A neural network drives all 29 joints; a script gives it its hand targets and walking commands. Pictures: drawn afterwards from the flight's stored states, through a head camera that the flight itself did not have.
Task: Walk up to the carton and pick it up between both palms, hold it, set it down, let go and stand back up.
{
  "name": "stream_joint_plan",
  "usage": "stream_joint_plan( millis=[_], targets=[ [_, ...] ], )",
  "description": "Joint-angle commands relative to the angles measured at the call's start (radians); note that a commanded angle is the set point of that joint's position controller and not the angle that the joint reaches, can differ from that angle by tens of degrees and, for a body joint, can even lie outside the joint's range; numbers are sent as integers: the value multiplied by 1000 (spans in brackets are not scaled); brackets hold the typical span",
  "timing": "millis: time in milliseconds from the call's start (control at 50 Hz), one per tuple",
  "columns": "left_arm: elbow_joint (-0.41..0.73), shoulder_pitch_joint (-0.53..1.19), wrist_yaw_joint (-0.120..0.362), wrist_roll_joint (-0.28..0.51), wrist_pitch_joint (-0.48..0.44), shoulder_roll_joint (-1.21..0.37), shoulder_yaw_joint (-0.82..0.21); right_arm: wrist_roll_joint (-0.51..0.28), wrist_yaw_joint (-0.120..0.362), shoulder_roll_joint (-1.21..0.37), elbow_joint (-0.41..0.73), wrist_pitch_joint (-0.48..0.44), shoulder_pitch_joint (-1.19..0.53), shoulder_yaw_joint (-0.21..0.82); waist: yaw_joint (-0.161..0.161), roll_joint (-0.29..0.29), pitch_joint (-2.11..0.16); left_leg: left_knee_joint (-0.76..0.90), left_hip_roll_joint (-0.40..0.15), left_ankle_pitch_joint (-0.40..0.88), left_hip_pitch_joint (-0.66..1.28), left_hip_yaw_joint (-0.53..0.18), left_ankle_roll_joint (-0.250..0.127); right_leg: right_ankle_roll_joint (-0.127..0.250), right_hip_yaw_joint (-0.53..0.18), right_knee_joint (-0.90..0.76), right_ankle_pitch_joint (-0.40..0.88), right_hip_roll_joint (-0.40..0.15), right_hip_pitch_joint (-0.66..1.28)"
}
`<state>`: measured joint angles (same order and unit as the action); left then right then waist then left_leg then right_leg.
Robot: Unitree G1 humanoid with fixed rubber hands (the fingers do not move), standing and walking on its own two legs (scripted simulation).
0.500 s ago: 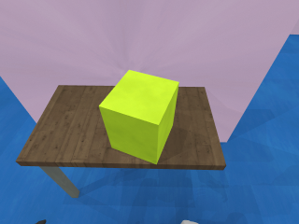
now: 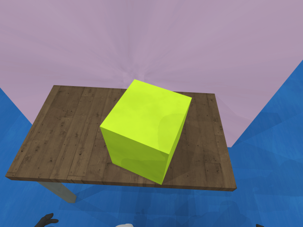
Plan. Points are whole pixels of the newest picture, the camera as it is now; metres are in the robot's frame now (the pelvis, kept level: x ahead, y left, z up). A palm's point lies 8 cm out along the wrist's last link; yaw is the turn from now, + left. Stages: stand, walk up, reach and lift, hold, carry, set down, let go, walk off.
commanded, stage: walk up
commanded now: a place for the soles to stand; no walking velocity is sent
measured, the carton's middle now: (148, 133) +0.42 +0.04 -0.07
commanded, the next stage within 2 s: none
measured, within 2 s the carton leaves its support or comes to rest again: neither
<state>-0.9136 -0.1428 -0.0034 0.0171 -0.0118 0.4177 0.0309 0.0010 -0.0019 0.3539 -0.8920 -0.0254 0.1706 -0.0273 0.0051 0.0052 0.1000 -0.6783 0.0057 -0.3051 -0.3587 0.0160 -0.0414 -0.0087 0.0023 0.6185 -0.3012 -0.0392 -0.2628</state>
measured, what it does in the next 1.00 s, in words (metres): stands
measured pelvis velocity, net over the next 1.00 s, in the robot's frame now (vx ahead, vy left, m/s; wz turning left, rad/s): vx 0.00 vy -0.03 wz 0.03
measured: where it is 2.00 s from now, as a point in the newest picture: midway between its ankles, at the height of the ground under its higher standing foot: outside the picture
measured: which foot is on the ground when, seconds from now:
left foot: down 0.00-1.00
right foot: down 0.00-1.00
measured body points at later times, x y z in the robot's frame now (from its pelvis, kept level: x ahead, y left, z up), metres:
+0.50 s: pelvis -0.02 -0.03 +0.02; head -0.01 -0.04 +0.47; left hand +0.08 +0.28 -0.10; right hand +0.09 -0.34 -0.11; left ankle +0.03 +0.09 -0.72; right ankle -0.01 -0.16 -0.72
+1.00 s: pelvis +0.00 -0.03 +0.02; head +0.01 -0.03 +0.47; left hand +0.09 +0.29 -0.10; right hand +0.11 -0.32 -0.11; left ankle +0.03 +0.09 -0.72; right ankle -0.01 -0.16 -0.72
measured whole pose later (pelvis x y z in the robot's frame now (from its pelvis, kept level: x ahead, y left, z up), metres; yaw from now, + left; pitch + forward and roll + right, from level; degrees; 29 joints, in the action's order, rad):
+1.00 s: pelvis +0.00 -0.03 +0.02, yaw +2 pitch -2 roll -1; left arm -1.09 -0.08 0.00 0.00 -0.02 0.37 0.02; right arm 0.02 0.02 0.35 -1.06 0.01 0.08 -0.02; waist 0.00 -0.02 0.05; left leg -0.41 0.00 -0.15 -0.23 -0.03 0.00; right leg -0.03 0.04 0.39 -0.23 -0.04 -0.14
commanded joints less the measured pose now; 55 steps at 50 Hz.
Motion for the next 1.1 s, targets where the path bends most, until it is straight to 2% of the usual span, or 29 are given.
stream_joint_plan(
  millis=[0, 20, 40, 60, 80, 160, 180, 300, 340, 360, 420, 480, 540, 580, 620, 720, 800, 820, 840, 900, 920, 940, 960, 980, 1000, 1020, 1040, 1060, 1080],
  targets=[
    [32, 13, -15, -17, -21, 188, 39, -3, -12, 217, 48, -6, -7, -52, -19, -70, -218, 162, -144, 405, 124, -163, -45, 53, -40, -45, 277, -69, 111],
    [28, 49, -12, -9, -16, 181, 38, 6, -12, 228, 36, -4, -33, -54, -20, -93, -194, 188, -145, 357, 114, -168, -42, 46, -33, -41, 216, -60, 93],
    [17, 49, -10, -8, -16, 178, 34, 9, -10, 241, 26, -3, -57, -55, -9, -92, -195, 203, -154, 349, 118, -169, -46, 39, -27, -47, 180, -49, 84],
    [5, 39, -12, -10, -17, 165, 28, 11, -8, 245, 25, -3, -90, -56, 1, -104, -179, 208, -163, 344, 101, -180, -49, 40, -28, -50, 176, -47, 88],
    [-3, 25, -11, -15, -20, 169, 28, 12, -6, 241, 25, -4, -110, -53, 12, -72, -170, 210, -155, 323, 93, -182, -51, 42, -25, -76, 175, -51, 97],
    [-23, 75, -8, -22, -29, 183, 31, 8, 1, 216, -4, -1, -113, -51, -7, -12, -158, 204, -114, 308, 122, -135, -17, 53, -68, -148, 215, -94, 97],
    [-23, 79, -8, -21, -30, 190, 33, 10, 2, 211, -13, 0, -119, -49, -10, -21, -160, 206, -106, 282, 144, -122, -12, 59, -81, -161, 204, -106, 75],
    [-44, 137, -1, -33, -33, 188, 31, 9, 18, 199, -54, 11, -133, -44, -30, 54, -111, 248, -78, 152, 175, -110, 8, 49, -118, -290, 40, -133, 15],
    [-46, 146, 1, -34, -32, 177, 29, 10, 21, 200, -68, 11, -135, -39, -25, 50, -112, 271, -83, 142, 170, -120, 6, 43, -106, -297, 22, -123, 33],
    [-53, 144, 1, -35, -32, 168, 25, 12, 21, 198, -72, 11, -145, -42, -25, 29, -105, 281, -85, 120, 164, -123, 8, 44, -108, -308, -2, -118, 30],
    [-68, 143, 2, -33, -32, 176, 29, 13, 25, 202, -94, 13, -131, -37, -23, 49, -109, 304, -85, 104, 166, -124, 16, 39, -99, -330, -43, -117, 45],
    [-83, 130, 2, -35, -28, 178, 29, 17, 25, 198, -104, 12, -136, -38, -14, 5, -93, 327, -87, 54, 157, -132, 16, 45, -109, -343, -98, -118, 46],
    [-88, 130, 3, -31, -28, 162, 25, 17, 22, 201, -119, 7, -120, -33, -13, 15, -103, 356, -103, 76, 143, -155, 15, 36, -91, -335, -44, -104, 81],
    [-105, 113, 2, -28, -27, 156, 21, 19, 20, 212, -115, 4, -133, -35, -9, -36, -109, 371, -112, 76, 140, -163, 15, 35, -68, -316, -8, -88, 102],
    [-108, 116, 1, -24, -26, 158, 23, 15, 17, 204, -127, 2, -119, -29, -5, -28, -105, 386, -118, 91, 111, -173, 11, 32, -58, -305, 18, -80, 134],
    [-123, 99, 0, -21, -25, 151, 21, 10, 13, 210, -123, -1, -125, -23, 3, -65, -142, 381, -123, 152, 131, -168, 11, 33, -47, -288, 94, -83, 162],
    [-124, 105, -1, -17, -24, 154, 26, 6, 8, 199, -130, 1, -108, -21, -7, -53, -142, 358, -119, 260, 157, -152, 12, 28, -46, -292, 150, -93, 159],
    [-125, 101, -2, -18, -22, 154, 23, 5, 8, 197, -133, 1, -114, -23, -1, -30, -149, 347, -122, 288, 173, -150, 10, 27, -43, -301, 154, -94, 163],
    [-127, 105, -3, -17, -22, 148, 22, 7, 7, 201, -132, 1, -117, -26, -4, -49, -150, 339, -116, 303, 175, -143, 17, 26, -41, -300, 173, -95, 161],
    [-132, 105, -3, -18, -19, 153, 26, 7, 5, 203, -134, 3, -125, -27, -5, -23, -146, 337, -118, 320, 197, -145, 14, 23, -33, -301, 179, -96, 140],
    [-129, 35, -27, -10, -22, 242, 58, 32, 19, 300, -81, 35, -146, -74, 10, -104, -91, 234, -89, 412, 133, -112, 6, 45, -51, -225, 304, -123, 128],
    [-136, -1, -37, -9, -22, 258, 69, 29, 21, 263, -71, 50, -140, -72, 12, -64, -111, 174, -68, 384, 82, -80, 9, 68, -95, -224, 363, -167, 170],
    [-127, -3, -43, -7, -21, 275, 76, 35, 25, 234, -52, 61, -138, -71, 12, 3, -108, 64, -35, 242, 51, -47, 21, 126, -159, -249, 405, -247, 153],
    [-113, 7, -50, -11, -21, 286, 80, 38, 31, 206, -32, 70, -143, -70, 14, 80, -94, -58, -8, -38, -3, -46, 28, 192, -220, -280, 496, -333, 146],
    [-87, 12, -56, -24, -25, 299, 90, 44, 38, 197, -2, 82, -140, -71, 18, 113, -84, -197, -11, -161, -56, -96, 34, 260, -264, -287, 562, -396, 118],
    [-66, 16, -61, -32, -25, 294, 99, 45, 45, 204, 17, 92, -133, -77, 19, 114, -78, -263, -28, -207, -91, -129, 31, 298, -267, -278, 585, -422, 109],
    [-40, 38, -66, -36, -26, 290, 101, 40, 51, 203, 26, 97, -109, -81, 4, 138, -84, -320, -32, -226, -87, -146, 29, 309, -245, -258, 604, -423, 86],
    [-22, 73, -70, -37, -28, 286, 101, 34, 56, 219, 33, 101, -79, -89, -19, 155, -87, -335, -45, -221, -92, -166, 23, 299, -214, -220, 624, -407, 88],
    [-5, 80, -72, -38, -27, 277, 97, 31, 61, 222, 41, 102, -63, -94, -24, 150, -100, -324, -49, -210, -91, -155, 26, 275, -174, -187, 635, -376, 97]
  ],
)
